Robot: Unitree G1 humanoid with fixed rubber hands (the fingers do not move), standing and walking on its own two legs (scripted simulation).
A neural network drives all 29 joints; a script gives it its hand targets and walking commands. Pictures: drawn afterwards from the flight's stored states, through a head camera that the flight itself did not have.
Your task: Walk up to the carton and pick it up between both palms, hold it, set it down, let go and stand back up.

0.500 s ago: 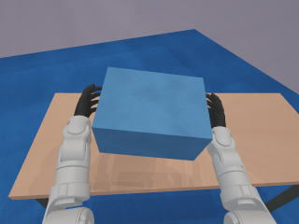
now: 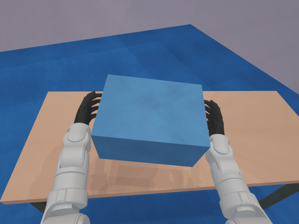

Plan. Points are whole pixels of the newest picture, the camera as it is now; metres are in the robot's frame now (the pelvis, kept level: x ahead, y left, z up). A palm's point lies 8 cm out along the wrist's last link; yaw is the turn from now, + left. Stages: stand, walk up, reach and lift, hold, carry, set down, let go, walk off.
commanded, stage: set down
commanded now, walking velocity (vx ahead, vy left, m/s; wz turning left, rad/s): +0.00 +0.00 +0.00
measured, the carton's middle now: (150, 121) +0.36 -0.03 +0.08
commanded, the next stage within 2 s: none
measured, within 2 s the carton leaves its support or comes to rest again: neither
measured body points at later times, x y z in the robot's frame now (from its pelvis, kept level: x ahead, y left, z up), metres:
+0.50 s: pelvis +0.00 +0.01 +0.00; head +0.00 +0.03 +0.45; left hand +0.39 +0.14 +0.07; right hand +0.33 -0.22 +0.07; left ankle +0.00 +0.14 -0.75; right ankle -0.02 -0.13 -0.75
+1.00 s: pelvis +0.00 +0.02 +0.00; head +0.03 +0.03 +0.45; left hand +0.42 +0.13 +0.04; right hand +0.33 -0.22 +0.03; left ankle +0.00 +0.14 -0.75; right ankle -0.02 -0.13 -0.75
